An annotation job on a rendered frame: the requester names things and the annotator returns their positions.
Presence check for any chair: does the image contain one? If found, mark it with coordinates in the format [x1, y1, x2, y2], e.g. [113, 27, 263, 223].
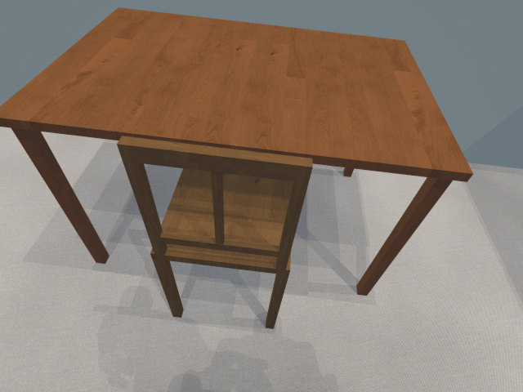
[117, 136, 313, 329]

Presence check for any table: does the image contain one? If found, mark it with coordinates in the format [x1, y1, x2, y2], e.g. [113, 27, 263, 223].
[0, 7, 473, 296]

